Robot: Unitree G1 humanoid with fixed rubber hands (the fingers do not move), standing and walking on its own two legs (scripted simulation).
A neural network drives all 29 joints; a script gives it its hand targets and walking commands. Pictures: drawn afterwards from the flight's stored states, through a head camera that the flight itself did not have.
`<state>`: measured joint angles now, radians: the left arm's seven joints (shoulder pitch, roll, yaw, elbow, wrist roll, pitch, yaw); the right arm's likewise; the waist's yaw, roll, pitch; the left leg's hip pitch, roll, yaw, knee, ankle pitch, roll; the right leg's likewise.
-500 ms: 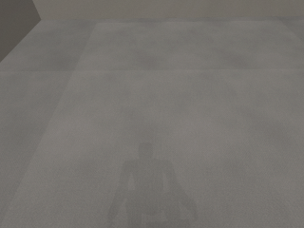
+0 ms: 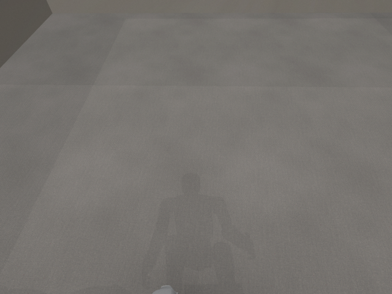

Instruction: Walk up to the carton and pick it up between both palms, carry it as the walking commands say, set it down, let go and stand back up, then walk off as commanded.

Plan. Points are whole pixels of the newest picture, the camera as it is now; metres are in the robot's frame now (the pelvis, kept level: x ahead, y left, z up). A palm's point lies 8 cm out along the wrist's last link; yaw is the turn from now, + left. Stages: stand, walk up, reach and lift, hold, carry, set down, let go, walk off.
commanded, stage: walk off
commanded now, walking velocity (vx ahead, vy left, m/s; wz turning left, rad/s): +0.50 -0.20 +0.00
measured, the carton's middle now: out of the picture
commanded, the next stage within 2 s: none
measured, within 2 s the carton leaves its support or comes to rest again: neither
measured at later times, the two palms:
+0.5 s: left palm (147, 235) +0.27 +0.16 -0.10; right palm out of the picture -0.14 -0.24 -0.07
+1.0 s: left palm (134, 264) +0.21 +0.18 -0.12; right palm out of the picture +0.08 -0.30 -0.12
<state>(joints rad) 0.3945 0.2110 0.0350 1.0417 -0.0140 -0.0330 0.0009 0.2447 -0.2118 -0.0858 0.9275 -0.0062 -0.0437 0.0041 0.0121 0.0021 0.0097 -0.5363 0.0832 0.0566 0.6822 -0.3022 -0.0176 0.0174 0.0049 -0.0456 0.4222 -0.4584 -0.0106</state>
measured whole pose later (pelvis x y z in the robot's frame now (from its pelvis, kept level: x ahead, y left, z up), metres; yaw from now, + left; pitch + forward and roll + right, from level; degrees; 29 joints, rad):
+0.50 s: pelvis +0.06 -0.03 +0.03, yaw -4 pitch +8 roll -1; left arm -0.07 0.21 0.03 1.00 -0.01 -0.03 -0.04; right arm 0.46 -0.21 -0.09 1.29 -0.01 -0.08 -0.07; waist -0.18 0.01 0.02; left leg -0.34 0.13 0.06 0.31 -0.10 -0.03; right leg -0.11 0.02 -0.04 0.47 -0.41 -0.01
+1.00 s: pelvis +0.13 -0.05 +0.01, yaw -2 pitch -2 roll -2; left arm 0.18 0.20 0.04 1.01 -0.01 -0.01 -0.01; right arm 0.36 -0.20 -0.09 1.09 -0.01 -0.06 -0.02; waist -0.06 0.02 0.05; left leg -0.29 0.11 0.07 0.56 -0.23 0.00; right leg -0.25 0.01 -0.05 1.13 -0.43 -0.04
